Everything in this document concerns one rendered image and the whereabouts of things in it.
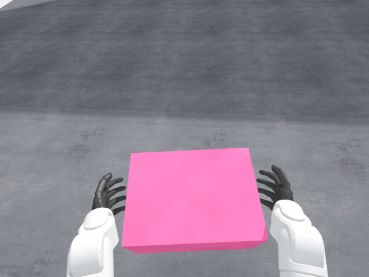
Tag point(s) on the left robot forearm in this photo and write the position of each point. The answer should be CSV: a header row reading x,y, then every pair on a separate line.
x,y
91,251

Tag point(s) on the right robot forearm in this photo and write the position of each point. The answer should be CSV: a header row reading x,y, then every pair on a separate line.
x,y
301,252

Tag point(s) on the carton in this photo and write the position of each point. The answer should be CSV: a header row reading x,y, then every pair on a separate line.
x,y
183,201

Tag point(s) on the robot left hand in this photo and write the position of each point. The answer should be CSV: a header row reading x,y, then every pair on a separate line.
x,y
102,195

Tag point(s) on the robot right hand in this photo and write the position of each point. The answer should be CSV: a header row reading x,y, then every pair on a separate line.
x,y
281,187

